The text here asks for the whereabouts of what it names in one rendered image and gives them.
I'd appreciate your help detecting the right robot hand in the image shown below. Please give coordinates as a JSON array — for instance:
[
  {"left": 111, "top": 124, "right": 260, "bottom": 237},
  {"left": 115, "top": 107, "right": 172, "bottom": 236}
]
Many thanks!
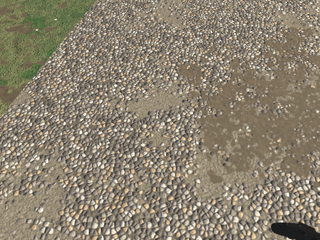
[{"left": 271, "top": 222, "right": 320, "bottom": 240}]

